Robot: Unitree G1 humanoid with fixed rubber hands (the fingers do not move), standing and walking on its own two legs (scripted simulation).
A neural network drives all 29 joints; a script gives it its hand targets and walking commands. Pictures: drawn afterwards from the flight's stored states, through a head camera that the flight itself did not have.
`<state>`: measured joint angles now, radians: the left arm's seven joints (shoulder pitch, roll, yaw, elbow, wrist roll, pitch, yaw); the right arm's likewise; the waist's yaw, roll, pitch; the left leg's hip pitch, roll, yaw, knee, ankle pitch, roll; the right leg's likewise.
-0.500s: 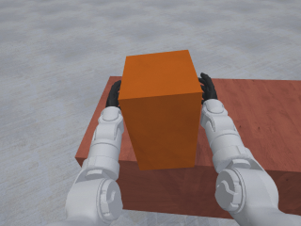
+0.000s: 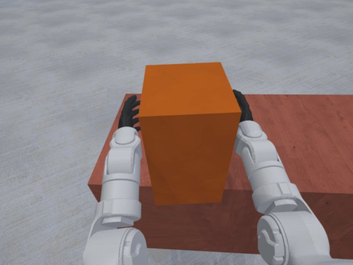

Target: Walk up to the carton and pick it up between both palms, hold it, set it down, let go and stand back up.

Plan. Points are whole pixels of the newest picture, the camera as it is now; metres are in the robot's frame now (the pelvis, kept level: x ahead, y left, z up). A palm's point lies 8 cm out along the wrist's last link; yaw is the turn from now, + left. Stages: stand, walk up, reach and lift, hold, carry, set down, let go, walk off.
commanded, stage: reach and lift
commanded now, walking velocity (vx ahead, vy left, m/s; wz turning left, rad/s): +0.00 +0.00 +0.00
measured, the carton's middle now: (185, 138) +0.41 -0.02 +0.11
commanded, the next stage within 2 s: hold in 1.14 s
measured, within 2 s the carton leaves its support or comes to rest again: neither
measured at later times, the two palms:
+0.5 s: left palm (119, 132) +0.36 +0.12 +0.19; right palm (246, 131) +0.36 -0.14 +0.17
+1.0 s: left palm (110, 142) +0.34 +0.14 +0.17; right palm (238, 130) +0.36 -0.13 +0.17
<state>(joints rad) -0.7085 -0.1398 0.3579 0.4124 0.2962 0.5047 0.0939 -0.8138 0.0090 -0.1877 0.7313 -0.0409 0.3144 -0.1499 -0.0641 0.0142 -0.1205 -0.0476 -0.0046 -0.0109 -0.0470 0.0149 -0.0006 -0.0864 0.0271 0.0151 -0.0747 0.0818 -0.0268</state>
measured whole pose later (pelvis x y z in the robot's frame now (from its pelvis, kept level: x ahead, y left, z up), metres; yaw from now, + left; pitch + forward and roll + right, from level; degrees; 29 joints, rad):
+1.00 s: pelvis +0.01 +0.00 +0.00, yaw +0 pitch -6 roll +0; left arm -0.46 -0.14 0.25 -0.18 0.33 0.89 -0.01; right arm -0.58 0.02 0.05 0.24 0.15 0.50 -0.26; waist -0.10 0.01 0.05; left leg 0.20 0.00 -0.01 -0.09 -0.01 0.00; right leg 0.14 0.03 0.01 -0.09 0.04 -0.03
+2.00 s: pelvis +0.01 +0.01 +0.00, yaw -1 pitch -7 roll +0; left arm -0.47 -0.16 0.26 -0.16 0.34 0.91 -0.03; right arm -0.56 0.01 0.04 0.22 0.15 0.49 -0.26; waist -0.10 0.02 0.11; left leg 0.22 0.00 0.00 -0.09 -0.01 0.01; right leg 0.17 0.03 0.02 -0.09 0.04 -0.02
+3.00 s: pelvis +0.01 +0.01 +0.00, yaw -1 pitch -6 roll +0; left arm -0.46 -0.17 0.25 -0.20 0.32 0.91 -0.02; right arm -0.53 0.01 0.04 0.17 0.16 0.49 -0.27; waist -0.09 0.02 0.11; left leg 0.21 -0.01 0.01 -0.09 0.00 0.01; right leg 0.15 0.02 0.02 -0.09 0.05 -0.01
